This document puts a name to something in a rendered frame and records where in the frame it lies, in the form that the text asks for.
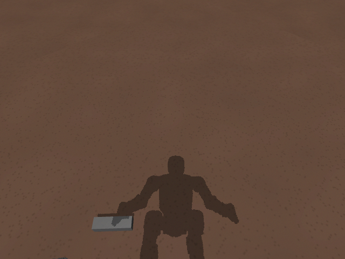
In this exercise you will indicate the carton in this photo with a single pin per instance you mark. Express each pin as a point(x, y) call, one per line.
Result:
point(112, 223)

